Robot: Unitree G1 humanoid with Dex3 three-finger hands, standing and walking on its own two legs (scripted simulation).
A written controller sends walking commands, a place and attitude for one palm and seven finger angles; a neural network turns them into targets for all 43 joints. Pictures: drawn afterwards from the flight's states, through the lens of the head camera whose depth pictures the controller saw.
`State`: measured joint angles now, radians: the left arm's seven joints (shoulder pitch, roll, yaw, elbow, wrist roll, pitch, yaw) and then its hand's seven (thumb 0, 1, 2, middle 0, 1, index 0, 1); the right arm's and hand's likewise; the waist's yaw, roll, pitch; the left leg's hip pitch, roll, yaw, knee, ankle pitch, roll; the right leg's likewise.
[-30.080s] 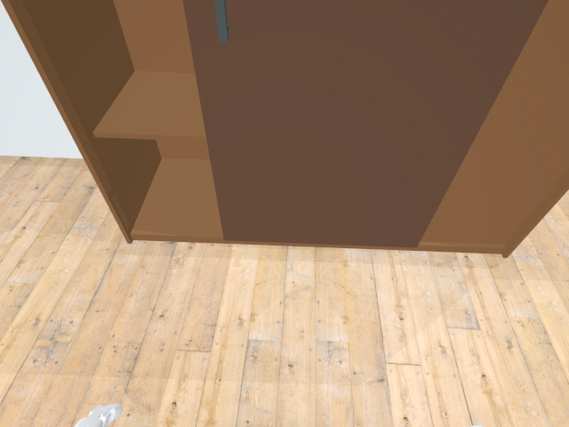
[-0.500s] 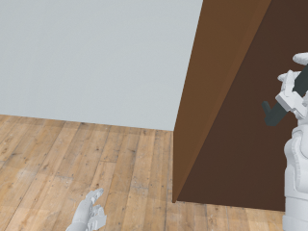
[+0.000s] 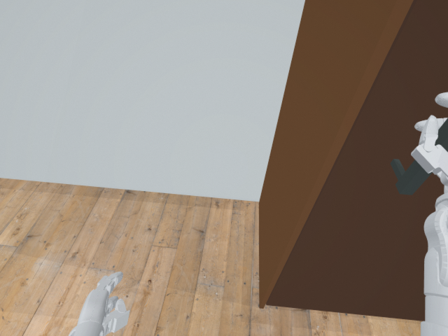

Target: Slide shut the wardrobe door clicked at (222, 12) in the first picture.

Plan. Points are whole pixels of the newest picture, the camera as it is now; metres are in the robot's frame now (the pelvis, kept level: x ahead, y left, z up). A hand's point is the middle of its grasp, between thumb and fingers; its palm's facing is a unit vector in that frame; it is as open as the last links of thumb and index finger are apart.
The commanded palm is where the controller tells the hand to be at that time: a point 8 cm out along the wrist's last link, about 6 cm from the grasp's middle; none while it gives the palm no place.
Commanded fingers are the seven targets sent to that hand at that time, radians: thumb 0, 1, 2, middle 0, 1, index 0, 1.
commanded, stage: stop walking and hold the door there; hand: right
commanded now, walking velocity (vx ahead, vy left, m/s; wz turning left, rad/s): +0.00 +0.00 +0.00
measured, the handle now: (444, 121) +0.36 -0.28 +0.26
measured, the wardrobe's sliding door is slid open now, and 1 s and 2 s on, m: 0.00 0.00 0.00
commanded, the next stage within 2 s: loosen the grip on the handle in 0.26 s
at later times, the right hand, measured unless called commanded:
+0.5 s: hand (436, 149) +0.33 -0.26 +0.24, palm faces +0.43 +0.90 -0.05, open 7.1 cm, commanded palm +0.29 -0.28 +0.23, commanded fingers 0.00 0.07 -0.43 0.45 1.40 0.45 1.40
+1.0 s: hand (427, 153) +0.33 -0.26 +0.22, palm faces +0.46 +0.88 -0.12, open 14.5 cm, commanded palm +0.29 -0.29 +0.23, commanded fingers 0.00 0.55 -0.20 0.25 1.15 0.25 1.15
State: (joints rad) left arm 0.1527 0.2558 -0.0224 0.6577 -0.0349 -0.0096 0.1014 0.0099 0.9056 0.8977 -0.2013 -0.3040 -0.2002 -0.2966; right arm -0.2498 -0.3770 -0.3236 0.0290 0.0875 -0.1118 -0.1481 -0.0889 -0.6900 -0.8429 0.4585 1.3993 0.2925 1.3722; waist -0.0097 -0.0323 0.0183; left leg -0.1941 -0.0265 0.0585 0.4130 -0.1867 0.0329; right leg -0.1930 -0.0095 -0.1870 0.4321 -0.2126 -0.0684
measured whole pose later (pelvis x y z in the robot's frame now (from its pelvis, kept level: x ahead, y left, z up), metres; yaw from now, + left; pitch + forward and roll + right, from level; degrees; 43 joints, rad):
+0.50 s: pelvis -0.02 +0.01 +0.00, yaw -3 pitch -1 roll +0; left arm 0.20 0.23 -0.01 0.68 -0.03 -0.10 0.06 0.01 0.90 0.90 -0.20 -0.30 -0.20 -0.30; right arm -0.46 -0.36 -0.37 0.22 0.11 -0.07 -0.02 -0.13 -0.42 -0.76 0.47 1.45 0.38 1.39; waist -0.04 0.00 0.02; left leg -0.25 -0.01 0.11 0.45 -0.19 0.06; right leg -0.25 0.00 -0.14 0.44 -0.17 -0.05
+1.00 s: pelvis -0.02 +0.01 -0.02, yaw -4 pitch +1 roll +2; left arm 0.24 0.25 -0.01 0.73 -0.03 -0.13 0.06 0.01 0.91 0.90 -0.20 -0.30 -0.20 -0.30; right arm -0.46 -0.39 -0.27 0.28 0.06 -0.23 -0.12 -0.01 0.54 -0.21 0.45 1.33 0.27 1.18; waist -0.02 -0.03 -0.01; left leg -0.35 -0.05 0.08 0.57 -0.24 0.04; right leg -0.39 0.01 -0.06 0.63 -0.26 -0.06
